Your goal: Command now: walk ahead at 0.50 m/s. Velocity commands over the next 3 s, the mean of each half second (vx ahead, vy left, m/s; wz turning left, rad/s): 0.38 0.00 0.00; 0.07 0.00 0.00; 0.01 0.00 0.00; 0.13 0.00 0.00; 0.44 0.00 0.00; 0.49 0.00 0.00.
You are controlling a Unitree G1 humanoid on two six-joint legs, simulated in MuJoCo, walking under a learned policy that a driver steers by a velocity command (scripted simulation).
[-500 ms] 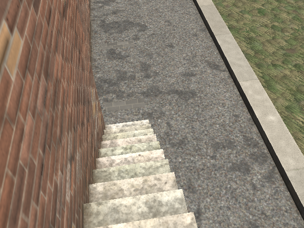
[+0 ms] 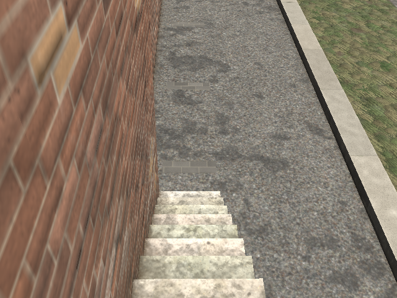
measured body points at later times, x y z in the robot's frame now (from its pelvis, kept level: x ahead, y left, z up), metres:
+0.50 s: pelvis +0.24 -0.01 -0.16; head +0.25 +0.00 +0.29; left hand +0.40 +0.23 -0.28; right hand +0.15 -0.20 -0.30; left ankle +0.07 +0.11 -0.69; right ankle +0.33 -0.10 -0.92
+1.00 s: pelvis +0.32 -0.01 -0.21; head +0.31 +0.00 +0.24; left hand +0.48 +0.22 -0.33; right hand +0.35 -0.23 -0.36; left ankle +0.29 +0.13 -0.93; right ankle +0.32 -0.10 -0.93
